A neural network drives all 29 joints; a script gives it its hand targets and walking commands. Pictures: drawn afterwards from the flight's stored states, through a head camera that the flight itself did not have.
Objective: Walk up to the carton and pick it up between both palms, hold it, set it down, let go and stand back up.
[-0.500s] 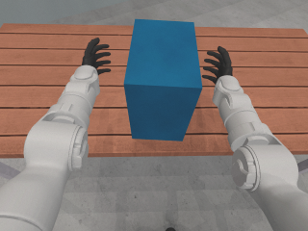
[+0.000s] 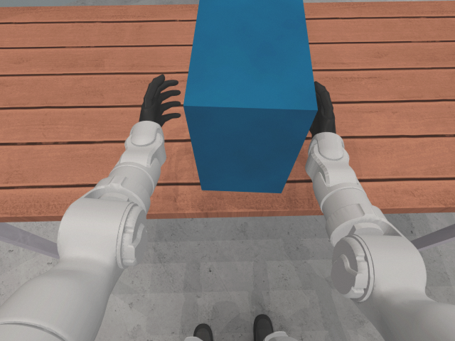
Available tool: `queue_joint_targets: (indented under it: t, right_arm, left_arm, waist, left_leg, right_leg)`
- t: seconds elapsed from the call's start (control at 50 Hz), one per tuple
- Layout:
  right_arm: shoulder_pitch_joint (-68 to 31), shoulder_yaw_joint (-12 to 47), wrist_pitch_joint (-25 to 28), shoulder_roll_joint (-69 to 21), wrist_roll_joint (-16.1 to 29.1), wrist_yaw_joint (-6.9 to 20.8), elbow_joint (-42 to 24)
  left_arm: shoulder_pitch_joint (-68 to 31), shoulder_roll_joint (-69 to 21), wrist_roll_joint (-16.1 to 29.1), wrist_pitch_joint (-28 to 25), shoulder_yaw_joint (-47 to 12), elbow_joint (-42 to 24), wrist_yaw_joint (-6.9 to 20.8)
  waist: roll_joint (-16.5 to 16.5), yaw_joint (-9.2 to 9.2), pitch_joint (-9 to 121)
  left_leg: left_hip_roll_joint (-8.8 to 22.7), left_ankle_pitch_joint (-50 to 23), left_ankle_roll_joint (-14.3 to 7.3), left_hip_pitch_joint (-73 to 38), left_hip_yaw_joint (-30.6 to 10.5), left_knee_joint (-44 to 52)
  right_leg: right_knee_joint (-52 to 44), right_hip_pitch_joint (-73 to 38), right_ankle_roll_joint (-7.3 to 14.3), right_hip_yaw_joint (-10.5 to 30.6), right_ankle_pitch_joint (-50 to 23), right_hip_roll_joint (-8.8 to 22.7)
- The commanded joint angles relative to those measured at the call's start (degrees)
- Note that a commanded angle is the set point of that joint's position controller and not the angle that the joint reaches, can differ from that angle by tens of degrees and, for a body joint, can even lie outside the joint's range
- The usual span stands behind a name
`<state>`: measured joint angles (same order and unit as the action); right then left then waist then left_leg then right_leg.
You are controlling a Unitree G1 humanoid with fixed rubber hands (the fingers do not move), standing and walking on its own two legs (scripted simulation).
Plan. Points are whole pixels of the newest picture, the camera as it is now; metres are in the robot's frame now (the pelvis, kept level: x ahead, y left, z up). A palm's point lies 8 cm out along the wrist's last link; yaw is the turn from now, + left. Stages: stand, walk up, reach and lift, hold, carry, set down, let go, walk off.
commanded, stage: reach and lift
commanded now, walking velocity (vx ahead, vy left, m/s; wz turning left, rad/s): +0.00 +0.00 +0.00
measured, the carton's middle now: (245, 103) +0.53 -0.03 +0.04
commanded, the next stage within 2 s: none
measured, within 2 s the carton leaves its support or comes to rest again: neither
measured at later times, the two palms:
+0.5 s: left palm (165, 118) +0.48 +0.11 +0.07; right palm (318, 134) +0.44 -0.15 +0.06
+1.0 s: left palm (166, 121) +0.47 +0.11 +0.07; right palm (318, 137) +0.44 -0.15 +0.06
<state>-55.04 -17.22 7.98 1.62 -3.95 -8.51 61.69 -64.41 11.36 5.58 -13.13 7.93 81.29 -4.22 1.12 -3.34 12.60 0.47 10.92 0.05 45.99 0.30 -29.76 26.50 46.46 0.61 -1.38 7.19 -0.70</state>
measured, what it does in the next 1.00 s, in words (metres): stands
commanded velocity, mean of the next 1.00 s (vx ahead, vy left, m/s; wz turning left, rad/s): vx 0.00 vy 0.00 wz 0.00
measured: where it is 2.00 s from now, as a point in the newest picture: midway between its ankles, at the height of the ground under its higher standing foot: outside the picture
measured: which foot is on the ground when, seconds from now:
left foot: down 0.00-1.00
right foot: down 0.00-1.00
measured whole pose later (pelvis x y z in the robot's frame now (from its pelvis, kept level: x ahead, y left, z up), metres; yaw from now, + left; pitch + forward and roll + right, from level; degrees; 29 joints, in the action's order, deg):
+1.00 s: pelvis +0.03 +0.00 +0.02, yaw +1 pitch +14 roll -1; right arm -44.4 -43.8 16.4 -12.3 -33.0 -4.4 49.5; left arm -54.0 -3.7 -25.3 -13.1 35.8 64.7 -2.7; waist 0.4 -2.4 1.9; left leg 1.2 11.5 0.2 23.7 0.5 -21.5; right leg 17.3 23.3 0.8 -3.5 7.7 -0.9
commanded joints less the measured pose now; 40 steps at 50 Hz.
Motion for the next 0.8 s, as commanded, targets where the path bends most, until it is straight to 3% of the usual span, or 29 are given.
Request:
queue_joint_targets:
  t: [0.0,0.04,0.1,0.12,0.14,0.16,0.26,0.28,0.32,0.38,0.4,0.42,0.46,0.52,0.58,0.6,0.66,0.68,0.72,0.74,0.76,0.78]
  right_arm:
    - [-32.2,0.2,4.5,6.8,-1.7,-0.1,-12.8]
    - [-32.3,-1.1,4.5,6.0,-3.3,0.1,-10.6]
    - [-33.4,-2.6,4.5,4.7,-5.0,0.7,-11.6]
    - [-34.2,-2.5,4.7,3.0,-5.5,1.1,-12.8]
    - [-34.6,-3.8,4.7,2.0,-6.4,1.5,-13.3]
    - [-34.2,-3.8,4.3,1.0,-7.5,2.0,-13.2]
    - [-32.1,-10.8,3.4,-2.5,-15.3,2.8,-10.2]
    - [-32.6,-12.0,3.4,-5.3,-16.5,3.3,-10.5]
    - [-32.9,-14.3,4.0,-10.9,-21.3,5.1,-10.0]
    - [-31.7,-13.4,6.1,-27.4,-28.7,9.8,-9.6]
    - [-30.2,-13.0,6.7,-32.1,-30.8,11.5,-9.6]
    - [-29.3,-12.1,7.1,-34.4,-31.9,12.6,-8.9]
    - [-26.5,-13.3,7.4,-34.8,-33.7,13.5,-8.5]
    - [-23.9,-14.1,8.7,-33.7,-35.8,13.5,-7.0]
    - [-22.1,-14.6,9.0,-34.1,-36.6,13.5,-7.1]
    - [-22.1,-14.9,9.3,-33.8,-36.8,13.5,-6.8]
    - [-21.3,-13.5,9.6,-35.5,-35.9,13.5,-5.1]
    - [-20.6,-12.0,9.6,-36.6,-35.4,13.5,-6.2]
    - [-20.6,-11.0,9.6,-36.4,-34.8,13.3,-7.3]
    - [-19.9,-10.9,9.8,-36.6,-34.5,13.2,-6.8]
    - [-20.6,-10.2,10.0,-37.3,-33.9,13.2,-7.6]
    - [-21.2,-11.0,10.0,-37.1,-34.0,13.0,-8.0]
  left_arm:
    - [-35.7,7.1,-2.5,-4.2,2.0,-15.5,-0.2]
    - [-35.9,5.9,-3.9,-3.9,2.6,-13.9,-0.3]
    - [-34.4,4.2,-6.2,-3.2,4.4,-11.9,-0.3]
    - [-36.2,2.9,-6.5,-3.8,4.7,-13.1,-0.4]
    - [-36.6,2.5,-7.2,-3.8,4.8,-13.0,-0.4]
    - [-35.5,2.5,-8.5,-3.5,7.0,-10.8,-0.2]
    - [-35.9,0.1,-15.0,-2.5,12.5,-12.0,0.2]
    - [-36.6,-3.1,-15.7,-2.7,13.2,-13.2,0.1]
    - [-35.4,-9.4,-19.3,-2.3,14.8,-10.9,1.0]
    - [-32.8,-25.0,-26.7,-3.8,16.5,-8.9,4.0]
    - [-31.4,-29.8,-28.1,-4.4,15.9,-9.9,4.7]
    - [-29.3,-31.4,-30.3,-4.6,17.2,-8.3,5.2]
    - [-26.2,-33.2,-32.9,-3.9,18.9,-9.4,5.4]
    - [-24.4,-35.8,-33.8,-2.7,18.2,-11.8,5.2]
    - [-21.7,-35.6,-34.9,-1.3,18.4,-12.7,5.6]
    - [-21.8,-36.5,-34.5,-0.9,17.0,-13.9,5.6]
    - [-20.6,-36.6,-34.5,-0.3,16.7,-13.4,5.8]
    - [-19.8,-35.9,-34.7,-0.3,17.4,-13.8,6.0]
    - [-18.4,-34.3,-35.0,-0.1,18.4,-13.9,6.7]
    - [-17.6,-35.2,-34.8,0.0,18.2,-14.2,6.9]
    - [-18.0,-34.0,-35.1,0.0,18.5,-14.7,7.1]
    - [-18.4,-34.7,-34.7,0.1,18.2,-14.5,7.2]
  waist:
    - [2.9,-0.73,65.7]
    - [3.1,-0.74,62.7]
    - [1.0,-0.39,59.4]
    - [2.6,0.78,59.3]
    - [2.9,0.74,59.4]
    - [1.5,1.09,56.6]
    - [0.1,-0.12,49.4]
    - [1.3,0.00,49.4]
    - [1.9,0.00,47.8]
    - [4.2,1.64,47.3]
    - [4.1,1.25,48.6]
    - [4.0,2.45,47.6]
    - [4.1,1.49,45.6]
    - [2.7,0.45,42.8]
    - [1.3,-0.07,37.5]
    - [1.5,-1.08,37.9]
    - [1.7,-0.26,35.8]
    - [0.9,1.06,34.5]
    - [-0.7,1.37,31.9]
    - [-1.2,0.62,31.1]
    - [-1.1,1.69,31.6]
    - [-0.2,1.36,31.5]
  left_leg:
    - [0.0,-31.5,4.1,-25.6,3.7,-3.0]
    - [0.1,-29.7,3.9,-24.5,4.0,-1.9]
    - [-0.1,-28.2,3.5,-25.0,4.2,-1.0]
    - [-0.1,-26.8,3.2,-23.6,4.3,-0.6]
    - [-0.1,-25.5,3.2,-24.3,4.5,0.0]
    - [-0.3,-24.9,2.5,-23.4,4.6,0.4]
    - [-0.8,-17.8,2.3,-22.9,5.4,4.4]
    - [-0.5,-17.9,2.4,-23.6,4.8,5.0]
    - [-0.1,-18.8,2.7,-26.5,5.0,5.2]
    - [0.6,-24.4,3.3,-33.4,4.8,4.9]
    - [1.0,-26.7,3.7,-36.4,4.7,4.4]
    - [1.0,-29.5,3.7,-36.7,5.1,3.6]
    - [1.4,-28.2,3.8,-37.1,4.9,4.8]
    - [1.8,-30.7,5.1,-39.5,4.8,4.2]
    - [1.7,-28.6,3.9,-38.6,4.8,5.5]
    - [1.9,-29.7,4.2,-39.5,4.6,5.2]
    - [1.9,-29.7,3.9,-39.3,4.9,4.8]
    - [1.5,-29.5,3.1,-36.5,5.1,5.0]
    - [1.0,-26.6,1.9,-31.9,5.3,6.6]
    - [1.1,-25.7,2.1,-30.6,5.2,7.5]
    - [0.8,-25.0,1.6,-30.1,5.7,7.8]
    - [0.7,-23.6,1.6,-29.1,5.7,8.0]
  right_leg:
    - [5.8,-39.6,-2.1,-1.2,-37.6,0.0]
    - [5.9,-39.6,-2.1,-1.5,-37.1,-0.1]
    - [4.2,-39.5,-2.0,-1.6,-33.3,-0.4]
    - [4.1,-40.0,-1.9,-1.4,-32.2,0.1]
    - [3.9,-40.0,-1.9,-1.4,-31.4,0.1]
    - [3.4,-41.3,-2.1,-1.1,-32.2,0.5]
    - [1.0,-42.8,-2.2,-1.4,-26.6,0.7]
    - [0.6,-42.2,-1.9,-1.7,-25.2,0.6]
    - [-0.9,-39.8,-1.5,-2.8,-23.4,0.3]
    - [-2.3,-38.4,-1.2,-4.2,-24.6,0.2]
    - [-2.7,-37.5,-1.0,-5.3,-24.1,-0.4]
    - [-3.1,-38.3,-0.9,-5.0,-26.1,-0.2]
    - [-3.4,-40.1,-0.9,-5.3,-25.3,-0.1]
    - [-4.7,-37.6,-0.8,-6.2,-23.0,-0.7]
    - [-5.6,-38.4,-1.5,-6.3,-22.5,-0.6]
    - [-5.6,-38.6,-1.6,-6.7,-23.6,-0.8]
    - [-6.2,-39.2,-1.7,-6.2,-24.2,-0.4]
    - [-5.5,-41.8,-2.1,-6.0,-26.6,-0.2]
    - [-3.9,-48.0,-3.2,-5.4,-31.3,0.6]
    - [-3.7,-49.7,-3.4,-5.1,-32.9,0.8]
    - [-3.4,-51.2,-3.7,-4.6,-34.1,1.0]
    - [-3.3,-50.9,-3.7,-4.8,-33.4,1.3]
